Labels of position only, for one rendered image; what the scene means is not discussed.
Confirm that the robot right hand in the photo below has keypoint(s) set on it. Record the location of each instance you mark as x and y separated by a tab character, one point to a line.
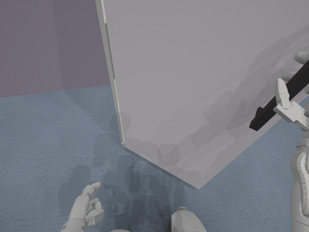
291	111

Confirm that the handle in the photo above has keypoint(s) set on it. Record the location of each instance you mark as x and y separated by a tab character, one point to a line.
294	86

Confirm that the fridge door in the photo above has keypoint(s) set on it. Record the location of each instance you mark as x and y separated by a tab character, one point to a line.
191	74

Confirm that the robot left hand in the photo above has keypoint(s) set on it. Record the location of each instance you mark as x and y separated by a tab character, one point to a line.
83	208

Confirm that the right robot shin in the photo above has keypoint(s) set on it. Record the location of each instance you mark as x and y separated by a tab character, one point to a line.
181	208

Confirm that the right robot forearm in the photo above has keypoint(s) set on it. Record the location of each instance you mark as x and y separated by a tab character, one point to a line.
299	193

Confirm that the left robot forearm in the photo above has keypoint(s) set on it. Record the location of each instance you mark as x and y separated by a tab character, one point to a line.
73	225

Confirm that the robot right thigh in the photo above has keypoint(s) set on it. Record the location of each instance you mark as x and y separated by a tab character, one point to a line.
186	221

